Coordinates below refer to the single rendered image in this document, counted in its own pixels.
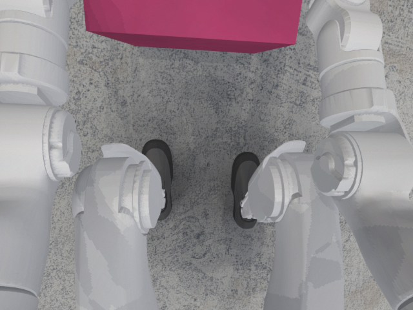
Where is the robot left upper arm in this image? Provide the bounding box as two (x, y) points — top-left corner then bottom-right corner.
(0, 103), (81, 310)

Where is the right robot thigh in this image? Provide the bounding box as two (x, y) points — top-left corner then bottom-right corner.
(257, 152), (344, 310)

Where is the left robot foot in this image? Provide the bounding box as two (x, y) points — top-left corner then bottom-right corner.
(142, 139), (173, 220)

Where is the robot right upper arm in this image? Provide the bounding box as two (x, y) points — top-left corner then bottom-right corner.
(310, 131), (413, 310)

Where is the robot right forearm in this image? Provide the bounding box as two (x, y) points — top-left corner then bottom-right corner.
(305, 0), (412, 145)

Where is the robot left forearm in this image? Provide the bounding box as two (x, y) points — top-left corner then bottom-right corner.
(0, 0), (76, 106)

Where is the carton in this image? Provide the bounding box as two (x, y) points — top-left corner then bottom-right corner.
(83, 0), (302, 54)

